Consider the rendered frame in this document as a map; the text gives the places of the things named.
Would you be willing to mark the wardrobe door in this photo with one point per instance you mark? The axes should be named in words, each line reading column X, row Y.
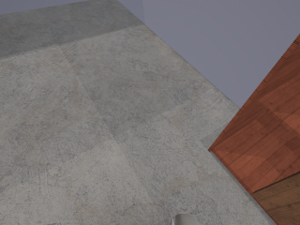
column 282, row 199

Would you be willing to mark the right robot thigh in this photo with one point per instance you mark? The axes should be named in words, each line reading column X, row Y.
column 184, row 219

